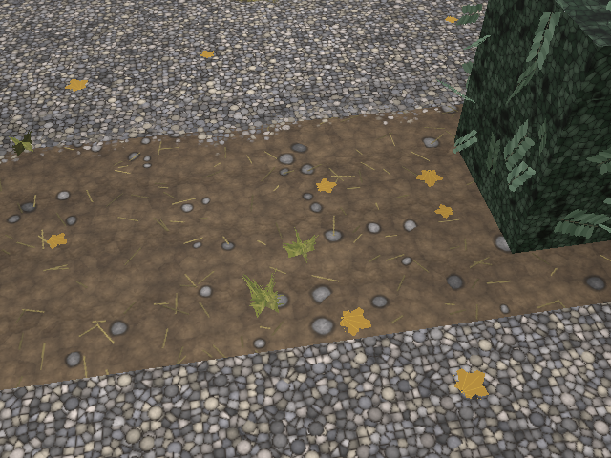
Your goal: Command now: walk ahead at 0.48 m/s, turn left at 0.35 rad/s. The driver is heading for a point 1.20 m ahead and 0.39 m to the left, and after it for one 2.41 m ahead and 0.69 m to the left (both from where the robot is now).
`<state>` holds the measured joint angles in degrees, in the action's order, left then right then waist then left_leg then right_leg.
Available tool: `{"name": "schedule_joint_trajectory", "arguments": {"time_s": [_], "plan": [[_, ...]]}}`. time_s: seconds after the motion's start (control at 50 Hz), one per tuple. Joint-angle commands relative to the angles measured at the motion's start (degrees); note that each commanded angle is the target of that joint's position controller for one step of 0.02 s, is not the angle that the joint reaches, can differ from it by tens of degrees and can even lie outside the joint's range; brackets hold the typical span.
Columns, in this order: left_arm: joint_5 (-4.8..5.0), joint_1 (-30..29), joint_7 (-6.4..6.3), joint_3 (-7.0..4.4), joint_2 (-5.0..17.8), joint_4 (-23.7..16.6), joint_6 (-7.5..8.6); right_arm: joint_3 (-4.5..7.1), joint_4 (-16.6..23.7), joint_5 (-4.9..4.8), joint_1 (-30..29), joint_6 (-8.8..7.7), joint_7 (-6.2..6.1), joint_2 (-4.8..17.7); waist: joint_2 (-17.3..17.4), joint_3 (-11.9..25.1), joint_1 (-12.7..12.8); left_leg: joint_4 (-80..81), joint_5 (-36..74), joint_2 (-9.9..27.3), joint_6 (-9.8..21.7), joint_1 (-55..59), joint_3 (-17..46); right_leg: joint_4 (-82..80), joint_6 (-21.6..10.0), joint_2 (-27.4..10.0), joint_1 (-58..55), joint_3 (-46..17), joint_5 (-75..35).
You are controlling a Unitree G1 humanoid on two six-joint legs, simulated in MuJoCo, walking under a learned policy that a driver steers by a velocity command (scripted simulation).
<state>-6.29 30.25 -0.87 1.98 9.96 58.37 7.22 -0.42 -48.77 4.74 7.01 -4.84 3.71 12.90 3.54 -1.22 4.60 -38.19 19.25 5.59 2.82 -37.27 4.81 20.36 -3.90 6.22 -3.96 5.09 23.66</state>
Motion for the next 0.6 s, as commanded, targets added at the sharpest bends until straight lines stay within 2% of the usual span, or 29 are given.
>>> {"name": "schedule_joint_trajectory", "arguments": {"time_s": [0.02,0.04,0.06,0.08,0.12,0.14,0.16,0.18,0.2,0.22,0.24,0.26,0.28,0.3,0.32,0.34,0.36,0.38,0.4,0.42,0.44,0.46,0.48,0.5,0.52,0.54,0.56,0.58,0.6], "plan": [[-0.85,8.0,1.46,0.54,3.2,1.1,-0.45,-0.84,5.7,-0.21,-7.1,0.64,0.21,-0.8,-5.9,-7.3,1.1,3.6,16.8,1.2,1.4,4.1,-3.3,-1.8,-7.0,-14.3,15.0,-4.3,-15.1],[-0.96,7.8,1.94,1.06,2.5,1.0,-0.26,-0.67,6.3,-0.32,-6.8,1.36,0.7,0.4,-4.9,-8.9,0.4,1.7,16.4,2.3,1.7,4.6,-1.6,-0.5,-7.3,-15.8,17.3,-4.9,-14.3],[-0.52,7.0,1.75,1.4,2.4,0.9,0.24,-0.18,7.3,-0.37,-7.0,1.63,0.94,2.2,-3.5,-9.9,-0.9,1.9,13.3,2.0,2.2,4.4,-1.5,-0.3,-6.4,-15.9,16.6,-4.9,-17.0],[0.42,8.3,1.03,1.1,3.6,1.1,0.73,0.31,7.9,-0.16,-8.1,1.71,0.73,3.9,-2.1,-10.6,0.3,5.8,9.7,1.6,2.0,2.4,-2.2,1.5,-5.2,-14.8,11.7,-4.4,-18.1],[2.01,12.9,-0.83,0.74,6.0,2.7,0.59,-0.08,8.9,0.48,-11.6,2.11,0.88,3.5,-2.8,-11.9,3.2,12.5,4.3,1.7,1.5,-0.4,-3.7,4.6,-3.0,-13.6,3.3,-4.3,-17.3],[2.24,14.7,-1.49,0.73,6.3,3.5,0.17,-0.66,9.1,0.68,-12.7,2.23,0.95,2.2,-2.5,-12.9,4.1,15.6,4.0,2.0,1.1,0.0,-4.1,5.8,-2.8,-13.8,1.7,-4.2,-18.3],[2.55,16.3,-1.66,0.8,6.5,4.0,-0.28,-0.73,9.0,0.78,-13.5,2.41,0.74,1.8,-2.5,-12.9,4.2,17.6,3.3,1.5,0.6,2.1,-5.2,6.8,-2.1,-13.4,0.4,-3.7,-22.8],[2.38,18.1,-1.55,0.8,7.0,4.8,-0.74,-0.33,8.3,0.32,-12.7,2.67,0.43,2.8,-1.9,-11.9,4.1,18.2,4.8,1.9,0.5,5.4,-4.8,8.8,-1.0,-12.9,-0.6,-3.1,-26.8],[8.74,6.7,-2.86,-1.91,10.4,3.3,-2.82,1.27,7.8,-11.2,-10.9,1.18,1.13,3.7,-0.4,-17.9,0.8,18.2,2.1,-4.0,0.5,3.1,-6.3,22.5,-0.2,-14.9,4.2,-2.7,-38.7],[8.6,9.2,-2.75,-1.41,10.1,3.7,-3.8,1.34,4.7,-10.68,-2.0,0.21,1.25,3.6,1.6,-9.0,-1.5,17.3,6.0,-4.6,1.5,14.1,-8.0,35.7,-0.4,-15.3,5.1,-2.1,-44.5],[7.34,7.2,-1.73,-0.94,8.4,3.9,-3.92,2.68,0.2,-9.43,11.5,0.54,0.83,4.7,-0.1,-0.9,-7.5,19.0,11.5,-4.0,3.2,32.4,-8.0,51.2,-0.4,-14.1,12.3,-1.2,-41.0],[6.83,4.1,-0.2,-1.17,8.1,3.4,-2.82,4.29,-4.0,-7.67,25.8,1.55,-0.14,8.2,5.7,5.3,-15.6,19.4,25.6,-0.3,6.8,53.1,-6.8,77.4,4.0,-6.2,26.9,4.8,-19.7],[6.59,10.8,1.81,0.43,2.3,1.2,-0.75,4.7,-6.7,-4.77,32.1,1.29,-1.15,13.9,18.5,21.2,-12.4,-7.3,51.4,12.8,17.7,86.7,8.4,103.8,5.5,-4.4,55.9,-4.0,25.1],[9.28,6.5,2.8,-0.97,9.4,-2.9,2.25,5.08,-7.1,-4.66,35.0,1.82,-1.27,12.2,11.2,32.6,-17.4,-4.8,45.8,16.1,24.8,93.0,17.1,102.6,6.0,-5.9,62.3,-12.1,22.0],[9.74,-1.2,2.42,-2.65,12.9,-8.1,3.27,4.8,-5.0,-4.75,28.7,2.21,-2.18,11.5,2.7,28.5,-15.0,2.2,29.4,15.1,23.3,85.5,18.9,93.8,6.4,-9.6,67.0,-12.1,18.0],[9.98,-4.5,1.14,-1.42,8.0,-12.4,2.87,6.21,-5.9,-6.72,22.7,2.9,-3.21,14.9,-3.7,26.8,-10.0,8.5,0.3,16.0,24.8,78.4,26.5,90.8,6.7,-11.4,71.2,-10.2,16.4],[9.58,-7.4,-0.47,-1.65,6.9,-13.5,1.73,6.02,-4.6,-6.55,18.3,3.22,-4.0,14.6,-9.7,20.1,-8.2,15.0,-9.7,18.3,24.6,62.0,32.2,94.8,8.7,-11.2,70.6,-6.7,15.4],[8.37,-6.4,-0.56,-1.47,6.4,-14.0,0.88,5.39,-3.0,-5.38,14.7,2.6,-3.71,13.8,-14.9,13.6,-4.2,17.9,-18.8,20.9,24.3,46.4,34.9,92.4,7.8,-13.0,67.7,-9.2,13.0],[8.79,-8.8,-0.84,-1.74,5.9,-14.0,0.02,3.59,-2.1,-5.32,7.8,1.19,-3.33,9.1,-11.5,2.9,-0.4,23.1,-21.3,19.7,19.6,27.7,29.6,78.8,6.8,-16.2,65.3,-12.6,6.6],[8.24,-11.8,-1.57,-1.84,6.0,-16.6,-0.82,3.37,1.7,-6.71,-2.7,0.16,-3.77,9.5,-6.0,-9.0,3.7,29.5,-22.5,10.6,13.5,1.9,17.1,54.3,7.9,-17.8,50.2,-12.3,1.4],[6.24,-10.6,-2.14,-2.78,7.0,-15.9,-0.54,4.06,3.1,-5.95,-4.5,-0.37,-4.43,11.4,-4.7,-8.7,4.5,29.0,-24.0,0.9,10.8,-9.8,8.3,38.8,8.6,-15.2,33.6,-9.7,-7.6],[5.18,-10.0,-1.79,-3.97,8.1,-15.0,0.34,4.47,3.1,-4.88,-2.2,-0.95,-5.16,11.3,-3.6,-5.0,3.1,25.1,-25.1,-5.4,9.5,-14.2,2.8,29.7,9.1,-12.1,19.5,-7.4,-25.3],[5.91,-11.3,-1.29,-4.95,9.0,-14.2,0.76,4.64,1.8,-5.13,2.6,-1.23,-5.51,10.8,-1.0,-0.9,1.1,24.8,-26.1,-5.4,10.2,-11.1,2.3,24.9,10.2,-8.8,13.4,-5.4,-37.6],[6.8,-13.3,-1.15,-5.22,8.7,-15.1,0.36,4.95,0.6,-6.24,4.5,-1.3,-5.66,11.5,2.4,0.2,0.6,25.3,-26.4,-3.3,10.7,-6.1,4.4,21.4,10.8,-8.3,12.3,-7.1,-39.5],[7.71,-16.1,-1.31,-5.33,9.2,-17.0,-0.33,5.19,-0.1,-7.36,5.4,-0.98,-5.9,11.5,4.2,0.3,-0.2,24.2,-28.1,-1.9,9.9,1.5,7.3,16.9,10.7,-9.1,15.3,-9.5,-37.2],[8.15,-19.2,-1.49,-5.47,9.8,-18.2,-0.89,5.39,-0.9,-7.69,7.2,-0.31,-6.11,10.4,3.3,-0.5,-1.2,22.3,-31.0,-1.2,8.7,7.9,9.7,13.4,10.2,-9.4,18.5,-10.2,-34.3],[8.05,-20.4,-1.56,-6.04,11.2,-18.9,-1.3,5.64,-1.4,-7.62,9.1,0.57,-6.33,9.3,1.9,-1.0,-1.5,19.4,-33.0,-0.5,7.1,13.3,11.8,12.8,9.4,-9.2,20.9,-10.1,-28.9],[7.78,-18.5,-1.22,-6.67,12.1,-18.6,-1.32,5.85,-1.6,-7.11,10.3,1.38,-6.32,8.6,1.6,-0.9,-0.6,14.4,-33.5,-0.4,5.7,16.9,12.8,13.3,8.0,-9.5,21.1,-10.0,-22.9],[7.03,-12.5,-0.58,-7.58,13.5,-17.0,-0.88,5.45,-1.4,-6.55,11.4,2.09,-6.04,6.7,0.3,1.7,2.1,4.8,-30.9,-2.8,4.3,18.4,11.5,13.8,5.9,-9.2,16.5,-8.8,-18.9]]}}
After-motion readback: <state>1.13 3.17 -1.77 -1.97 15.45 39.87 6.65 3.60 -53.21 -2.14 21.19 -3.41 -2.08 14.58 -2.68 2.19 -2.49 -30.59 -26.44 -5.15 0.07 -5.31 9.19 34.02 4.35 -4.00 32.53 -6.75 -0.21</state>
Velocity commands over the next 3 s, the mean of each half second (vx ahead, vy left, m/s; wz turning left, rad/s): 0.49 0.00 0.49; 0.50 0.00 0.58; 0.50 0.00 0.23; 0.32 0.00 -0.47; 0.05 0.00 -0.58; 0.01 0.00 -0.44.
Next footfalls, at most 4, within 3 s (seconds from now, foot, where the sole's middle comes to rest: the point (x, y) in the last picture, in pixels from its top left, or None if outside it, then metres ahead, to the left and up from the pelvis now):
0.26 left None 0.35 0.16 -0.94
0.60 right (350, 411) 0.70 -0.02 -0.94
1.16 left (211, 369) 0.79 0.36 -0.94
1.68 right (216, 256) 1.18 0.42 -0.95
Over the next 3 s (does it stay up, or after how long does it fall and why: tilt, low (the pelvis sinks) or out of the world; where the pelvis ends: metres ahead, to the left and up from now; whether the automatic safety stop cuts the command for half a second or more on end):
stays up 1.15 0.48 -0.17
